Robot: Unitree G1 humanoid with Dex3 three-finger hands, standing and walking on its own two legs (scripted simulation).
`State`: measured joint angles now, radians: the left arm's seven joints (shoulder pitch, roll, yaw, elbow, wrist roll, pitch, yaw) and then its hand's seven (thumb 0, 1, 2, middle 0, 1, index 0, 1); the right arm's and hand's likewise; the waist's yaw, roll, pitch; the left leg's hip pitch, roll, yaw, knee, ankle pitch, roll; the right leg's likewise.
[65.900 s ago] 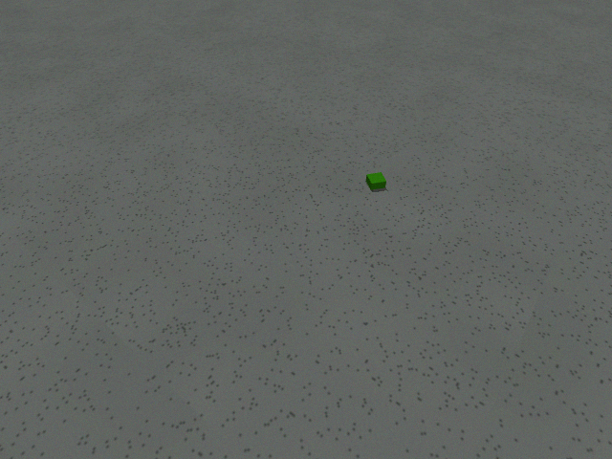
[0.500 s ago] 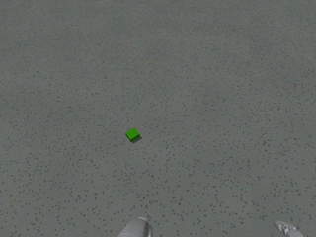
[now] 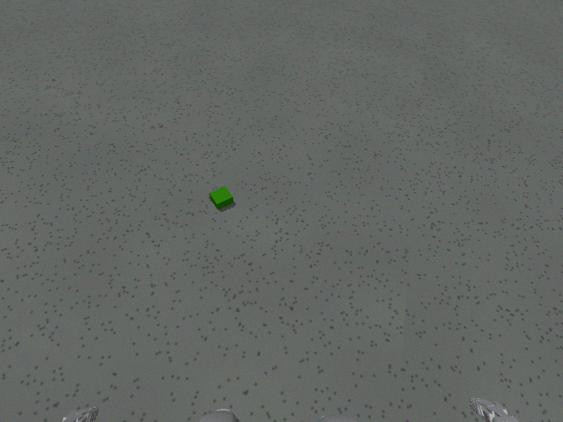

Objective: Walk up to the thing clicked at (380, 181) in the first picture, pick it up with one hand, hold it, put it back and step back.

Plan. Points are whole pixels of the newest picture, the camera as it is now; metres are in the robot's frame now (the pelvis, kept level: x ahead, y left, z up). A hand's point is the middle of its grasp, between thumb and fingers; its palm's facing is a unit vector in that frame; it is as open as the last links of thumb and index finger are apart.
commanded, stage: step back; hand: left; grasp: from above
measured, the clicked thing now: (221, 197) +1.04 +0.27 -0.74
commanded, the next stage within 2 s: stand in 1.24 s
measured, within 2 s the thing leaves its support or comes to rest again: neither
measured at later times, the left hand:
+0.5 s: hand out of the picture -0.06 +0.27 -0.14, palm faces +0.07 -0.90 -0.44, open 7.4 cm
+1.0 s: hand out of the picture -0.01 +0.23 -0.13, palm faces +0.08 -0.91 -0.41, open 7.4 cm
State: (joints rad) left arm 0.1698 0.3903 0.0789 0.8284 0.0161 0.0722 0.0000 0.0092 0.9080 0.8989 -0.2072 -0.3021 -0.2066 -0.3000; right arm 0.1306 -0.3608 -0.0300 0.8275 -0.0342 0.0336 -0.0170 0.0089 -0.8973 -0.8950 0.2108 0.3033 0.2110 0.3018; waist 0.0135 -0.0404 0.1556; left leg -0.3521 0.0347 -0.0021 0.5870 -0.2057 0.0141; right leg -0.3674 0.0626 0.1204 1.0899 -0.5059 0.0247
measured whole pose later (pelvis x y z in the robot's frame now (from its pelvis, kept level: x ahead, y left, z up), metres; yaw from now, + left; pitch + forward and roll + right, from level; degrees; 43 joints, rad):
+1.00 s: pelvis -0.06 -0.04 +0.00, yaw +5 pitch -3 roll +0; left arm 0.20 0.35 0.05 0.98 0.03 -0.06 0.00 0.01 0.90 0.90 -0.21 -0.30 -0.21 -0.30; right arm 0.21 -0.40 -0.05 0.97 -0.02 0.02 0.01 0.01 -0.90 -0.90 0.20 0.30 0.20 0.30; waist 0.02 0.05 0.09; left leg -0.35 0.01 -0.07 0.82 -0.47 0.01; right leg -0.28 -0.04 -0.07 0.62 -0.30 -0.02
